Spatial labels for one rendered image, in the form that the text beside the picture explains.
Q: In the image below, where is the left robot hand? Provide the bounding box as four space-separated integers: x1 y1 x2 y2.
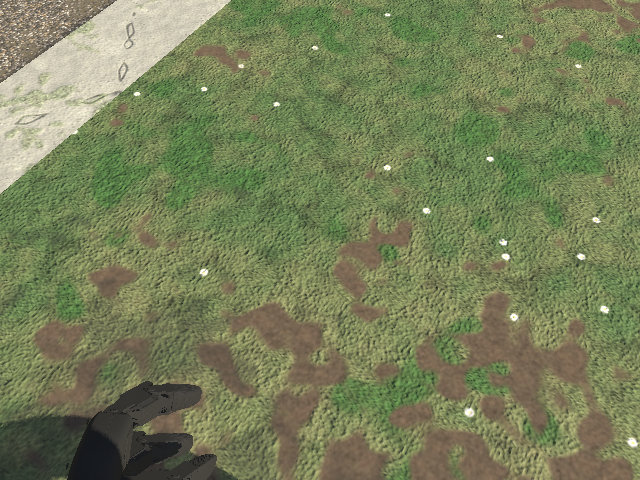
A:
66 381 217 480

